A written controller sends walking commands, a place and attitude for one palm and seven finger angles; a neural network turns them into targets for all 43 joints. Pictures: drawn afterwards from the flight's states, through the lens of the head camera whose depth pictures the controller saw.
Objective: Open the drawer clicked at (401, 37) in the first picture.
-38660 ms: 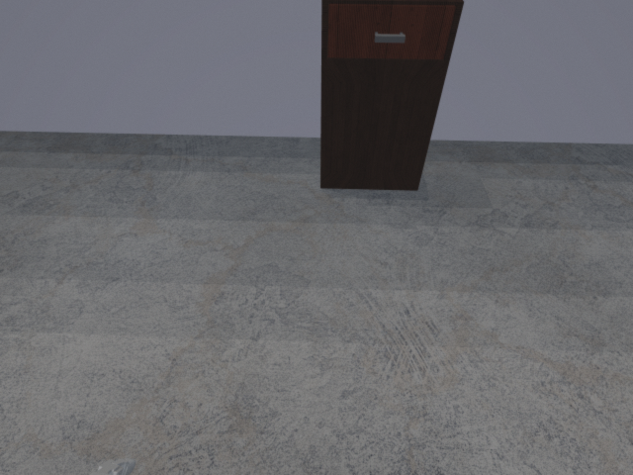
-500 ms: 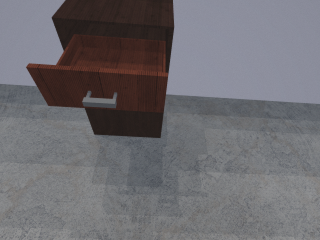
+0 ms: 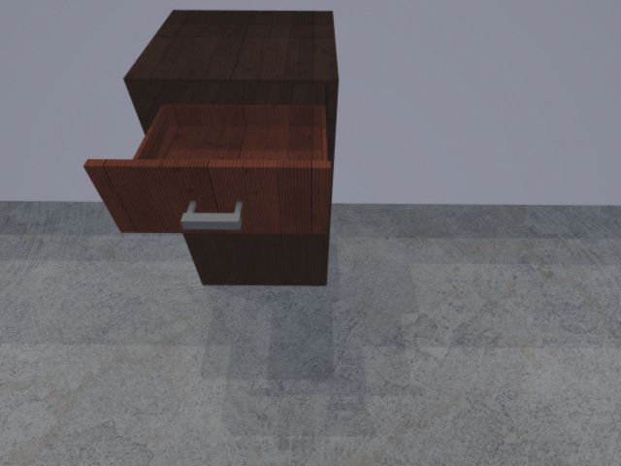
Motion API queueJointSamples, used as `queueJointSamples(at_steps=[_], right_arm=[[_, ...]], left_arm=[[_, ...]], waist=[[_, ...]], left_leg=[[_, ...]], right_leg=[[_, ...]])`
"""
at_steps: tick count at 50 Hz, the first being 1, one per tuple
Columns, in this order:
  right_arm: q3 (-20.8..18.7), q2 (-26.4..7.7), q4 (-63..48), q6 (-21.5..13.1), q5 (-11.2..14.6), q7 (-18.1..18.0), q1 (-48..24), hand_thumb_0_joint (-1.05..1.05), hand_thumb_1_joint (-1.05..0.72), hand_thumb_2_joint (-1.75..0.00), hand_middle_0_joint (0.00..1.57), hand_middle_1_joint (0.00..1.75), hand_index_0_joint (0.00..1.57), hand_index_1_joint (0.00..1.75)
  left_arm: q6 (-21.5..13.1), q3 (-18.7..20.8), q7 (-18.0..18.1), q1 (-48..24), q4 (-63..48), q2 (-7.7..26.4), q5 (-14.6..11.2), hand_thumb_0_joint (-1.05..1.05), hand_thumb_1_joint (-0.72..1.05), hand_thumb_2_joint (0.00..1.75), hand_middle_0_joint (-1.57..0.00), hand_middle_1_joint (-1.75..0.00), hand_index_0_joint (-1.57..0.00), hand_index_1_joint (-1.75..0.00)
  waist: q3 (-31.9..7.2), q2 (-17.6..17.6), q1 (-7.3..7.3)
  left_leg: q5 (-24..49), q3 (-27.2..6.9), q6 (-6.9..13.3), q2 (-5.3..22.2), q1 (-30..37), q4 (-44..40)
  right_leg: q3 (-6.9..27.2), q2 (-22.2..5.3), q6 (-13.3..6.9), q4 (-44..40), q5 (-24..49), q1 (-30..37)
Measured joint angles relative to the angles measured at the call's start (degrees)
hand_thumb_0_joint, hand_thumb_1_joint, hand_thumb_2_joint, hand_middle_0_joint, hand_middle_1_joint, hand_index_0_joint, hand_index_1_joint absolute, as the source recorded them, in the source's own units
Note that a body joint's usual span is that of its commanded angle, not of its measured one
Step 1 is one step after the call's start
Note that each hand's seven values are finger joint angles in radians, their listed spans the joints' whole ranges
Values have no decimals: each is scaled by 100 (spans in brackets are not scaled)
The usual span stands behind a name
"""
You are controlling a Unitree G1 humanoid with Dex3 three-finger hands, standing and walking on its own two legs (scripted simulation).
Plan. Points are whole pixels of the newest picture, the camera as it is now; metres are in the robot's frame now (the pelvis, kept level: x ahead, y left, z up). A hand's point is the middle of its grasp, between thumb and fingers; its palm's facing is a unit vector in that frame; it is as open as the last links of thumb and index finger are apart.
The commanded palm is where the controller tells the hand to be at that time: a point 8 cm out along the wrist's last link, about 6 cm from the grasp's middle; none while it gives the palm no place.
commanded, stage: let the arm hang, fingers relaxed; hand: left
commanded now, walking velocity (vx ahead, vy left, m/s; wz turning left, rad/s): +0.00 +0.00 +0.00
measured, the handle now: (213, 213) +0.55 +0.22 -0.04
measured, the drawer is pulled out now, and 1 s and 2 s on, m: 0.30 0.30 0.30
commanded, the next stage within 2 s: look to check the result in 0.26 s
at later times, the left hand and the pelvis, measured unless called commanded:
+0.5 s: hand out of the picture -0.01 +0.18 -0.18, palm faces +0.02 -0.98 -0.21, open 7.3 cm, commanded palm none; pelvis -0.01 +0.00 +0.00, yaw +0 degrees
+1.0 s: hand out of the picture +0.02 +0.18 -0.17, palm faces +0.02 -0.97 -0.24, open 7.3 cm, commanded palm none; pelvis +0.00 -0.02 +0.00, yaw +0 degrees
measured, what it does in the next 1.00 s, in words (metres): stands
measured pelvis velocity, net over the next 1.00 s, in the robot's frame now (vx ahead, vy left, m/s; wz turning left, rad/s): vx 0.00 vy -0.02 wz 0.01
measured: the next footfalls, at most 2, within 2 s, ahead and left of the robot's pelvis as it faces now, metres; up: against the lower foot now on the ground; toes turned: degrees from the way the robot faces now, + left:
none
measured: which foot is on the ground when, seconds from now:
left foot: down 0.00-1.00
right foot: down 0.00-1.00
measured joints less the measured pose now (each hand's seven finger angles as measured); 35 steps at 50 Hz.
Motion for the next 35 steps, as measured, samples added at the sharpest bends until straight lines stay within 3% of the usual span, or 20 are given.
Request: queueJointSamples(at_steps=[11,35], right_arm=[[-27,68,129,-24,-1,-26,98,0,-91,-89,20,30,20,30],[-76,-8,80,-30,-6,-27,-69,0,-91,-89,20,30,20,30]], left_arm=[[-38,-6,0,0,95,-136,3,0,91,90,-20,-30,-20,-30],[-45,82,3,-78,116,47,6,0,91,90,-19,-30,-20,-30]], waist=[[1,-138,-28],[107,-63,-16]], left_leg=[[51,9,-22,34,-20,-30],[129,-34,-58,42,-84,-84]], right_leg=[[7,34,-22,-66,77,-10],[-36,42,-57,-72,112,-82]])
